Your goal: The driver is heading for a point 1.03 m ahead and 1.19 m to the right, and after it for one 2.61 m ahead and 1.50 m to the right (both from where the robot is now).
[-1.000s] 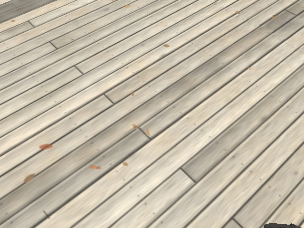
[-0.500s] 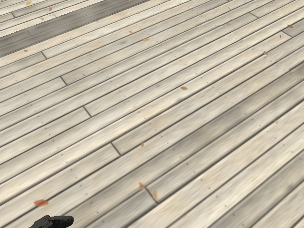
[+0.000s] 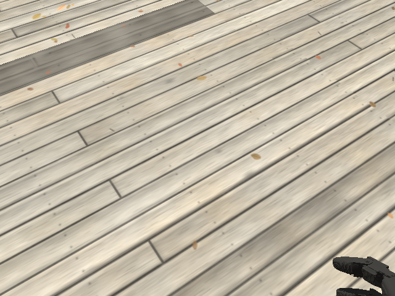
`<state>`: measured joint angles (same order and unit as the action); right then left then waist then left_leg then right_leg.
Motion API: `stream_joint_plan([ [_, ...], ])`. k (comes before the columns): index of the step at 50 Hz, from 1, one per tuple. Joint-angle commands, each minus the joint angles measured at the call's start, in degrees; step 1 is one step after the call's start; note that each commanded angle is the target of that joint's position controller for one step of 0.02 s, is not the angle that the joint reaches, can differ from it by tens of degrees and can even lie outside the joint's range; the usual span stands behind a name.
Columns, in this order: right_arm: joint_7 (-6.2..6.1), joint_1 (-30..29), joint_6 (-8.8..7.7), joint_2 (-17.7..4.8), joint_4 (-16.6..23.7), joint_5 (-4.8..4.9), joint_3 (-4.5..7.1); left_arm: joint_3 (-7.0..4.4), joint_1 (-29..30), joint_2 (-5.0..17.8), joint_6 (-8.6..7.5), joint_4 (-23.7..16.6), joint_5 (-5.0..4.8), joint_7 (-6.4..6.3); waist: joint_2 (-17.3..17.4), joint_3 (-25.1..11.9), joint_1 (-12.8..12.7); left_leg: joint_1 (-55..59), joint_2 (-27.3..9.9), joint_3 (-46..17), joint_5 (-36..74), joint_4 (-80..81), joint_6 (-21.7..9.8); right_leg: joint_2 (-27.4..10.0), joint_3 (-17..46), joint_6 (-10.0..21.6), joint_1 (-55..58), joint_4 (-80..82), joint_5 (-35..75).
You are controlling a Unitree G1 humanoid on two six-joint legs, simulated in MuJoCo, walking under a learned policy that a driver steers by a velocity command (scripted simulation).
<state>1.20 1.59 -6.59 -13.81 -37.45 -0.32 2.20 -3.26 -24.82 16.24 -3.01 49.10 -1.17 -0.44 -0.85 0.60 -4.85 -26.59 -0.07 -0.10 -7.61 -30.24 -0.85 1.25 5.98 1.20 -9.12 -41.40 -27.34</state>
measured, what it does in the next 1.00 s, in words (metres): walks ahead, turning right: right foot, then left foot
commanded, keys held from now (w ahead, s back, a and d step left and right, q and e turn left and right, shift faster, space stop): w+e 1.00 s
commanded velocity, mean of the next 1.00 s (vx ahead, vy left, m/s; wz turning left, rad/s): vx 0.50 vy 0.00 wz -0.56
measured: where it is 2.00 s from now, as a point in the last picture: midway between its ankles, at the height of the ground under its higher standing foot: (367, 201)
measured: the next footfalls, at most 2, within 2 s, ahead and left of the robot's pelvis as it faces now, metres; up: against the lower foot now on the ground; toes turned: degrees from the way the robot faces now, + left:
right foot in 0.48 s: +0.36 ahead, -0.19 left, +0.00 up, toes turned -20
left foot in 0.96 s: +0.70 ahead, -0.13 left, +0.00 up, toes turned -37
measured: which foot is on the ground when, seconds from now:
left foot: down 0.00-0.46, up 0.48-0.94, down 0.96-1.00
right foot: up 0.00-0.46, down 0.48-0.98, up 1.00-1.00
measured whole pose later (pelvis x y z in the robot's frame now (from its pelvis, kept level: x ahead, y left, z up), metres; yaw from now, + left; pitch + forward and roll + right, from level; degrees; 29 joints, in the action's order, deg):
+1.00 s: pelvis +0.52 -0.15 +0.00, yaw -35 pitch +2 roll +1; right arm 1.5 1.9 -7.3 -15.5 -39.9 -0.6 2.9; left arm -4.8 -22.4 17.5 -1.4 41.6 -1.5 -1.2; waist -1.3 0.1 -3.8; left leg -26.4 2.2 -0.9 -6.3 -30.4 -1.1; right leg 4.7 12.8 2.6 -9.1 -43.9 -28.8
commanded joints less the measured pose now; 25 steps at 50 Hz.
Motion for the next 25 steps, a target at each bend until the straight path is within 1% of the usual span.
stream_joint_plan([
  [1,-0.87,21.0,0.65,-10.7,-1.6,0.12,4.0,-1.17,1.3,7.3,-1.98,-6.8,-1.6,-0.08,11.5,-14.7,11.1,43.4,-23.2,-34.7,-14.1,11.7,-12.9,-2.7,2.6,0.3,-37.6,-32.3,-3.1],
  [2,-0.94,17.3,0.8,-8.6,-1.4,0.26,3.23,-1.41,5.1,7.7,-1.58,-7.6,-1.28,-0.13,8.2,-8.9,10.1,35.5,-21.0,-27.0,-12.1,13.1,-11.1,-4.9,0.8,0.2,-37.3,-32.0,1.8],
  [3,-0.73,13.8,0.83,-6.8,-1.7,0.16,2.57,-1.53,6.5,6.9,-1.04,-8.0,-0.64,-0.1,6.3,-4.7,8.2,28.2,-18.6,-21.4,-8.2,15.4,-10.4,-6.5,0.2,-0.1,-35.2,-29.9,5.3],
  [4,-0.62,11.5,0.6,-5.7,-2.0,-0.14,2.3,-1.76,6.3,6.0,-0.37,-8.1,-0.37,0.03,7.8,-2.4,6.4,22.9,-16.9,-17.0,-5.0,17.5,-9.9,-8.0,0.4,-0.3,-32.5,-27.7,7.7],
  [5,-0.55,10.0,0.35,-5.5,-2.3,-0.27,2.39,-1.67,5.5,4.7,0.37,-8.0,-0.52,0.21,8.5,-1.1,5.1,19.1,-15.7,-13.3,-2.8,19.4,-9.5,-8.7,0.1,-0.5,-29.9,-26.7,9.1],
  [6,-0.52,9.3,0.01,-5.8,-2.7,-0.26,2.63,-1.54,5.5,3.6,0.94,-8.2,-0.56,0.29,8.2,-0.4,4.5,17.3,-15.4,-10.4,0.2,20.8,-9.8,-8.8,-0.4,-0.8,-29.1,-26.2,10.5],
  [8,-0.67,9.4,-0.55,-7.2,-3.8,-0.36,3.24,-1.53,7.0,3.0,1.61,-9.4,-0.23,0.25,6.2,0.4,4.1,16.7,-15.8,-6.1,5.7,22.1,-10.5,-9.2,0.0,-1.5,-30.6,-23.7,14.1],
  [10,-0.99,10.3,-0.52,-8.3,-4.9,-0.42,3.69,-1.43,9.4,2.7,1.66,-10.4,0.04,0.52,4.8,0.8,4.5,18.2,-15.8,-2.1,9.1,22.4,-10.6,-9.3,0.1,-1.9,-32.1,-18.7,19.1],
  [11,-1.16,10.5,-0.35,-8.8,-5.3,-0.4,3.81,-1.3,10.6,2.5,1.53,-10.8,-0.01,0.87,4.5,0.9,4.8,18.9,-15.3,0.1,10.0,22.4,-10.2,-9.2,-0.4,-1.8,-31.8,-15.4,22.1],
  [14,-1.6,11.7,0.27,-10.5,-6.3,0.0,4.22,-0.76,16.7,1.6,1.05,-12.6,0.02,2.14,3.8,2.3,7.0,20.2,-14.7,5.2,10.2,22.3,-8.8,-8.4,-3.5,-1.0,-29.6,-5.3,28.7],
  [16,-1.7,13.3,0.8,-11.7,-7.2,0.51,4.59,-0.63,20.2,1.7,1.09,-14.2,-0.02,2.81,3.6,3.3,8.3,22.7,-15.6,6.7,9.5,21.9,-8.2,-8.0,-5.2,-0.2,-29.3,-1.2,28.3],
  [18,-1.64,14.4,1.47,-12.7,-8.0,1.22,4.99,-0.76,22.6,2.3,1.25,-15.8,-0.12,3.31,3.8,4.3,8.8,26.4,-16.8,7.7,10.2,20.6,-7.4,-7.6,-6.3,1.0,-29.8,1.7,25.3],
  [19,-1.63,14.7,1.87,-13.2,-8.4,1.54,5.19,-0.93,23.2,2.8,1.32,-16.4,-0.05,3.52,4.0,4.4,8.6,28.2,-17.4,8.3,12.6,19.1,-6.9,-7.0,-7.2,1.9,-29.5,2.7,22.7],
  [20,-1.67,14.5,2.25,-14.0,-8.5,1.82,5.41,-1.24,23.0,3.4,1.41,-16.9,0.06,3.66,4.5,3.8,7.9,29.5,-17.6,9.2,19.1,16.5,-6.3,-5.8,-8.5,2.9,-27.7,3.5,19.7],
  [21,-1.79,14.2,2.61,-14.9,-8.5,2.1,5.67,-1.79,21.3,4.4,1.58,-17.0,0.22,3.66,5.5,2.1,6.5,30.3,-17.4,10.3,29.2,12.2,-5.7,-3.7,-10.4,4.1,-24.0,3.9,16.6],
  [22,-1.9,13.6,3.09,-15.5,-8.4,2.39,5.81,-2.82,16.3,6.0,1.73,-16.0,0.23,3.53,5.8,-1.2,3.3,30.0,-16.3,11.9,38.5,4.1,-4.7,-1.0,-12.5,5.6,-16.7,5.3,15.5],
  [23,-2.07,13.4,3.41,-14.4,-8.2,2.43,5.34,-4.66,6.7,9.0,1.88,-13.3,0.04,3.01,4.3,-6.1,-1.7,25.4,-13.8,13.9,40.7,-8.4,-2.9,2.3,-13.3,7.6,-2.9,8.6,18.7],
  [24,-2.18,14.7,3.1,-11.2,-7.0,0.56,4.0,-6.73,-2.4,14.7,2.41,-11.4,-0.23,1.75,-3.9,-11.6,-4.6,10.1,-11.0,14.3,20.8,-27.6,0.2,-5.6,0.5,11.5,14.8,9.9,20.5],
  [25,-1.38,19.1,1.33,-3.6,-3.4,-1.18,1.39,-6.85,0.9,20.5,1.53,-12.6,-0.51,1.79,-17.1,-17.5,3.0,-13.8,1.0,5.4,-27.0,-45.6,3.3,-18.7,34.3,22.5,30.2,18.4,8.5],
])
